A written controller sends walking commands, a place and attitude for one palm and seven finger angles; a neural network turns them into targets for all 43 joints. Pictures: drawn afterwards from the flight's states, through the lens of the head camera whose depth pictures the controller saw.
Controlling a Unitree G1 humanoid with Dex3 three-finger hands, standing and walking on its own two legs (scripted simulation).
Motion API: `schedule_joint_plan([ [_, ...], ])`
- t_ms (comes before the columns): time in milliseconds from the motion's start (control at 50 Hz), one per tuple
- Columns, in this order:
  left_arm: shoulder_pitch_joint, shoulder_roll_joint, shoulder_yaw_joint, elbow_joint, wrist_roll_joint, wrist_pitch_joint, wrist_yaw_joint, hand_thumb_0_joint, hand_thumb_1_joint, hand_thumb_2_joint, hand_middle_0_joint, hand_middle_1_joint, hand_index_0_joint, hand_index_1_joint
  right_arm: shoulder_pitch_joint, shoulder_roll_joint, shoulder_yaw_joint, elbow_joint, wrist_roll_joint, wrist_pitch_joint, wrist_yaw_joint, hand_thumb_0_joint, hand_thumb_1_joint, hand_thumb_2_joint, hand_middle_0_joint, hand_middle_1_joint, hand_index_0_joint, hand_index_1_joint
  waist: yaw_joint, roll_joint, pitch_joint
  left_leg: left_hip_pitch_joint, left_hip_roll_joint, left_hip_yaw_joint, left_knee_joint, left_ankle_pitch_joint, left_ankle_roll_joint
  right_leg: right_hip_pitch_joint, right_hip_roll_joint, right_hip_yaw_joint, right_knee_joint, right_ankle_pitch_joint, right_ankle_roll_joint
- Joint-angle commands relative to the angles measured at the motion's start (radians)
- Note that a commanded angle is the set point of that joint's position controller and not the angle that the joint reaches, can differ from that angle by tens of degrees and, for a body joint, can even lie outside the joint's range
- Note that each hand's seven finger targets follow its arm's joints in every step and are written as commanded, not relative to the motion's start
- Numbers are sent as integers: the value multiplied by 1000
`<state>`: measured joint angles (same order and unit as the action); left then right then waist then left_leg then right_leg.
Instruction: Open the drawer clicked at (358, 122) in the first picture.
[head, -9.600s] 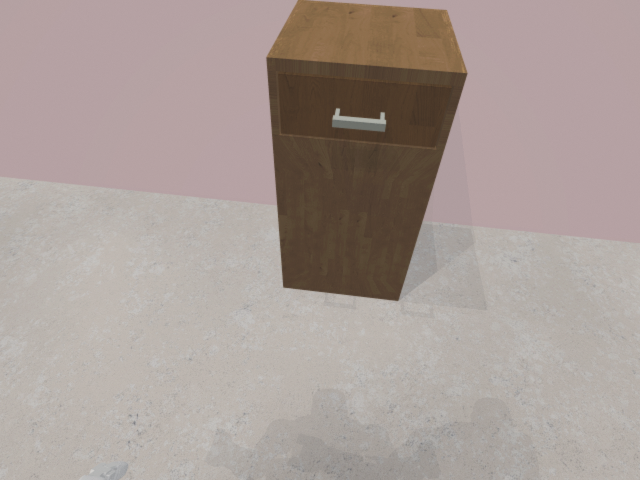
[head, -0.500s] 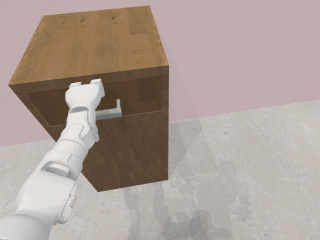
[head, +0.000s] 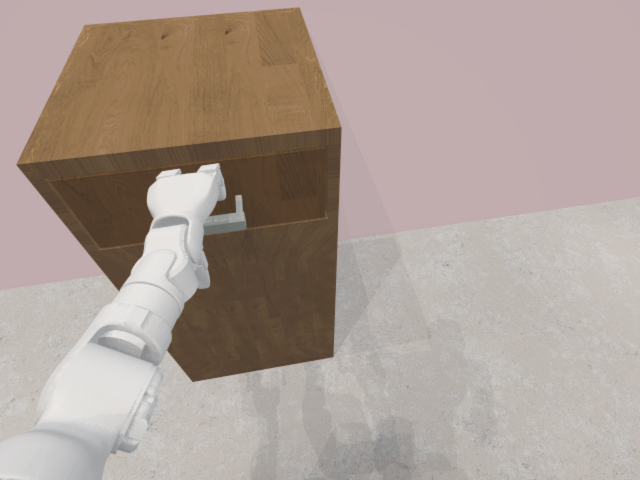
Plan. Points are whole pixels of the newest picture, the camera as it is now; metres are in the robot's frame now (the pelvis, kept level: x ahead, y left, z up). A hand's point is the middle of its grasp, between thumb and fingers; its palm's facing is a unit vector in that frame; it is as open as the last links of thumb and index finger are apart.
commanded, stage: move the hooked fingers above the handle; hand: left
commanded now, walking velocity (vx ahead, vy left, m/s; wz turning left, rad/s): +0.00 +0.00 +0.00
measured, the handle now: (205, 216) +0.51 +0.18 +0.01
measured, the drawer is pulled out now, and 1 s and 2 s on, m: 0.00 0.00 0.00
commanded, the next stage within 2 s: none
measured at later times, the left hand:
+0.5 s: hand (224, 229) +0.44 +0.13 +0.06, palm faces -0.08 -0.08 -0.99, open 13.8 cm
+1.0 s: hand (154, 245) +0.42 +0.22 +0.05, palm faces -0.17 -0.01 -0.98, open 13.7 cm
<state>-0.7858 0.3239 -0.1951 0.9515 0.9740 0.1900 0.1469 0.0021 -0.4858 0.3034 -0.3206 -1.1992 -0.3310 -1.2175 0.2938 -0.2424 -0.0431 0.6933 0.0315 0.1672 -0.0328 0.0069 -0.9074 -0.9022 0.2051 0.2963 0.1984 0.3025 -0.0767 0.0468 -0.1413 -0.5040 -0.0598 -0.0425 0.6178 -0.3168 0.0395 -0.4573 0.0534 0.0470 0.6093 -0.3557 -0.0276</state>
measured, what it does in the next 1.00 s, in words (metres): stands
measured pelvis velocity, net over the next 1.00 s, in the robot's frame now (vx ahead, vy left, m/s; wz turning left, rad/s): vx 0.00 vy -0.02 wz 0.00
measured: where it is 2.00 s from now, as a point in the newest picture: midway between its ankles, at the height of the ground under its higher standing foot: outside the picture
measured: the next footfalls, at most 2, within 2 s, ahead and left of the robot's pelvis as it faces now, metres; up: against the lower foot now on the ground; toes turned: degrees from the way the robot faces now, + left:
none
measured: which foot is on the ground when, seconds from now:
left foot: down 0.00-1.00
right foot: down 0.00-1.00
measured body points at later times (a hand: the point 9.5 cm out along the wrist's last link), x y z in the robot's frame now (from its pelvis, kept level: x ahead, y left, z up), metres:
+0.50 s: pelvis +0.00 +0.00 +0.00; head +0.05 -0.01 +0.44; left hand +0.44 +0.13 +0.11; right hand +0.08 -0.27 -0.13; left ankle -0.02 +0.10 -0.72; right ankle -0.04 -0.11 -0.72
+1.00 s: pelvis +0.00 -0.02 +0.00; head +0.05 -0.03 +0.45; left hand +0.43 +0.22 +0.10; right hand +0.07 -0.29 -0.12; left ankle -0.02 +0.10 -0.72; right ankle -0.04 -0.11 -0.72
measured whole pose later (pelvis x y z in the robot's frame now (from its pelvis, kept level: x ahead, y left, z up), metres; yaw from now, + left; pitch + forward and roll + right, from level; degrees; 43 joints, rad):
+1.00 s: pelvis +0.00 -0.02 +0.00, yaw +0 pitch +11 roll +0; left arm -0.66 0.47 -0.15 0.85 0.99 0.14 0.08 0.00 -0.48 0.30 -0.33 -1.21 -0.33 -1.22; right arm 0.30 -0.26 -0.04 0.65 0.05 0.16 -0.10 0.01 -0.91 -0.90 0.21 0.30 0.20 0.30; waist -0.05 0.04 -0.12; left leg -0.47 -0.03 -0.05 0.58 -0.30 0.02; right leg -0.43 0.08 0.04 0.57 -0.34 -0.05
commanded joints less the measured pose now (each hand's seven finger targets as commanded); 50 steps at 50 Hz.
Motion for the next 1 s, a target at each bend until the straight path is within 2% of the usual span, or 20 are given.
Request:
schedule_joint_plan([
  [0,-481,312,166,-307,72,-142,94,0,-500,300,-300,-1200,-300,-1200,32,-131,-39,-118,-17,-40,-20,0,-900,-900,200,300,200,300,27,7,-350,214,23,23,-2,416,14,94,-5,-30,-18,396,-22],
  [40,-415,409,272,-312,102,-150,169,0,-500,300,-300,-1200,-300,-1200,23,-122,-36,-126,-23,-48,-20,0,-900,-900,200,300,200,300,72,28,-376,182,23,31,1,442,6,119,-1,-31,3,407,-29],
  [80,-386,448,311,-291,113,-109,235,0,-500,300,-300,-1200,-300,-1200,6,-117,-29,-131,-24,-50,-17,0,-900,-900,200,300,200,300,89,-1,-371,126,17,40,-5,425,1,157,0,-33,4,409,-28],
  [140,-347,372,243,-209,112,0,276,0,-500,300,-300,-1200,-300,-1200,-15,-121,-30,-120,-15,-54,-5,0,-900,-900,200,300,200,300,72,-24,-336,111,18,66,-19,385,-3,151,0,-37,-15,396,-21],
  [180,-381,334,194,-135,88,70,241,0,-500,300,-300,-1200,-300,-1200,-9,-136,-36,-106,-6,-45,0,0,-900,-900,200,300,200,300,35,-55,-347,127,20,71,-22,381,0,159,-2,-35,-32,409,-13],
  [240,-424,177,35,-144,23,116,123,0,-500,300,-300,-1200,-300,-1200,8,-153,-49,-104,10,-37,-3,0,-900,-900,200,300,200,300,-28,-102,-347,207,24,65,-22,385,14,143,-7,-34,-65,439,4],
  [280,-489,-8,-127,-259,-23,72,32,0,-500,300,-300,-1200,-300,-1200,7,-147,-60,-110,9,-46,-10,0,-900,-900,200,300,200,300,-86,-99,-349,298,26,44,-9,421,25,93,-9,-35,-84,446,10],
  [320,-499,-5,-134,-369,-39,-14,-29,0,-500,300,-300,-1200,-300,-1200,4,-154,-58,-102,-1,-58,-22,0,-900,-900,200,300,200,300,-85,-29,-341,359,24,14,8,465,29,37,-7,-37,-72,438,7],
  [380,-560,48,-99,-401,-16,-150,-34,0,-500,300,-300,-1200,-300,-1200,27,-136,-47,-76,-14,-72,-33,0,-900,-900,200,300,200,300,-83,18,-289,368,23,-17,23,451,20,-46,-7,-44,-54,362,-3],
  [460,-566,314,170,-348,59,-202,145,0,-500,300,-300,-1200,-300,-1200,45,-123,-33,-72,-19,-75,-28,0,-900,-900,200,300,200,300,11,37,-338,249,19,-12,28,421,-6,-13,5,-51,6,331,-29],
  [480,-546,425,281,-323,69,-180,204,0,-500,300,-300,-1200,-300,-1200,39,-128,-29,-71,-26,-73,-30,0,-900,-900,200,300,200,300,47,9,-372,187,13,-7,24,410,-8,40,6,-49,21,341,-32],
  [520,-473,427,281,-255,78,-91,280,0,-500,300,-300,-1200,-300,-1200,-12,-106,-6,-99,-21,-63,-28,0,-900,-900,200,300,200,300,76,-25,-350,92,5,29,9,374,-10,115,-1,-45,27,364,-29],
  [580,-366,405,241,-128,81,49,302,0,-500,300,-300,-1200,-300,-1200,-68,-110,4,-116,-16,-39,-26,0,-900,-900,200,300,200,300,103,-67,-374,36,6,80,-5,374,-15,211,-13,-25,12,437,-20],
  [620,-335,387,202,-67,75,134,273,0,-500,300,-300,-1200,-300,-1200,-63,-120,8,-114,-2,-18,-27,0,-900,-900,200,300,200,300,99,-106,-363,23,11,97,-26,353,-17,241,-18,-15,-12,457,-7],
  [700,-415,449,196,-62,33,225,198,0,-500,300,-300,-1200,-300,-1200,-114,-132,18,-123,28,5,-57,0,-900,-900,200,300,200,300,84,-183,-372,15,7,110,-62,294,-1,343,-37,19,-52,486,20],
  [780,-305,462,213,-49,24,191,94,0,-500,300,-300,-1200,-300,-1200,-109,-135,21,-128,32,17,-82,0,-900,-900,200,300,200,300,86,-214,-332,31,6,108,-81,299,6,379,-44,25,-74,547,31],
  [860,-243,366,153,-107,57,51,-4,0,-500,300,-300,-1200,-300,-1200,-54,-151,-2,-148,21,-2,-82,0,-900,-900,200,300,200,300,36,-174,-262,53,7,99,-63,297,18,308,-51,21,-84,614,37],
  [900,-307,240,55,-264,50,-57,-35,0,-500,300,-300,-1200,-300,-1200,-28,-141,-24,-160,14,-23,-74,0,-900,-900,200,300,200,300,0,-88,-288,144,11,92,-41,343,26,246,-42,14,-83,601,25],
  [960,-400,143,-15,-515,20,-209,-22,0,-500,300,-300,-1200,-300,-1200,5,-124,-55,-145,-2,-59,-61,0,-900,-900,200,300,200,300,-31,90,-357,330,17,53,16,460,28,96,-17,5,-62,504,0],
  [980,-466,85,-71,-580,1,-245,-7,0,-500,300,-300,-1200,-300,-1200,20,-115,-60,-134,-4,-74,-55,0,-900,-900,200,300,200,300,-64,101,-351,367,19,37,32,483,30,42,-13,-4,-59,467,-1],
])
